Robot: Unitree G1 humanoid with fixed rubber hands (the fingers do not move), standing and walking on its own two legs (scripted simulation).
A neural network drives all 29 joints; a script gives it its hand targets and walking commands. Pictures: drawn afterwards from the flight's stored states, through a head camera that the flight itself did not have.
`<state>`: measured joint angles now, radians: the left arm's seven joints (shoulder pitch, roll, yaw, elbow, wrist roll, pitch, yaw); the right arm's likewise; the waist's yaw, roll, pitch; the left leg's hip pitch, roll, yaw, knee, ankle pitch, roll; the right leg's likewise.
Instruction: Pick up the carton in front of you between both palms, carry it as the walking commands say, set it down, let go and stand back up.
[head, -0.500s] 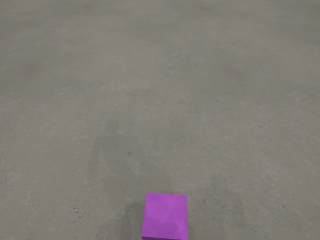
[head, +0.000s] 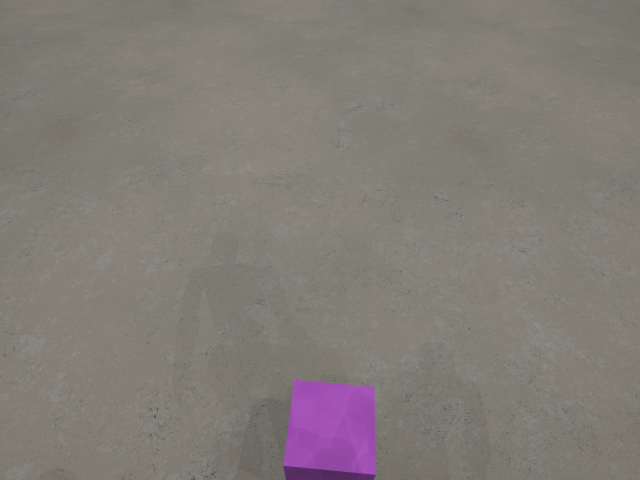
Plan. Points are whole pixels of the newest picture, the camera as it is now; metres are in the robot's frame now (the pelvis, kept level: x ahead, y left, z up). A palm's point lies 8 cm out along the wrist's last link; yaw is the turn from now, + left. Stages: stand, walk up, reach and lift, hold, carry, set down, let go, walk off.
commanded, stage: stand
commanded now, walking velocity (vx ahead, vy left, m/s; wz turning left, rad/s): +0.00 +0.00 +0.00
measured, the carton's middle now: (330, 439) +0.36 -0.03 -0.64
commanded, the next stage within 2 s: none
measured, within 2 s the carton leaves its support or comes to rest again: neither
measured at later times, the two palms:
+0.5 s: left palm out of the picture -0.07 +0.22 -0.14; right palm out of the picture -0.06 -0.22 -0.14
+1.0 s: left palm out of the picture -0.10 +0.20 -0.14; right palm out of the picture -0.09 -0.22 -0.14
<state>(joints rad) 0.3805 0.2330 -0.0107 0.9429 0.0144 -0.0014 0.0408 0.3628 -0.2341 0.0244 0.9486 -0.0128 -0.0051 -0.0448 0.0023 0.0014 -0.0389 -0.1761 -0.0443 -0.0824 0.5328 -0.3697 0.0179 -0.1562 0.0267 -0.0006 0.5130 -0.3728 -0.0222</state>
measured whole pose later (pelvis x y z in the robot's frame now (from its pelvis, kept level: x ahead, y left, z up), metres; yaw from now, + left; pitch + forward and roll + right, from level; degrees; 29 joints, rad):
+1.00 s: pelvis -0.04 -0.01 +0.01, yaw +1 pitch -1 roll +0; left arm 0.39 0.13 -0.03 1.13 0.02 0.00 0.05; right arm 0.36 -0.13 0.04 1.16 -0.01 0.00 -0.05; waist 0.00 0.00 0.01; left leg -0.17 -0.03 -0.10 0.48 -0.29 0.00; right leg -0.15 0.03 -0.02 0.47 -0.29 -0.04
